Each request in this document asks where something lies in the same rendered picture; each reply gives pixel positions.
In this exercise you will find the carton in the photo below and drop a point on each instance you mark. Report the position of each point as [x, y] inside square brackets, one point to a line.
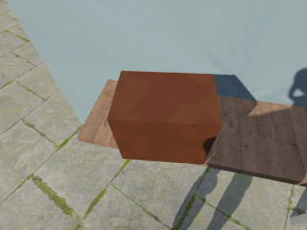
[165, 116]

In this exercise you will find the table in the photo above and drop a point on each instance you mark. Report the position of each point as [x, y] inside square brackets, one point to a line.
[261, 139]

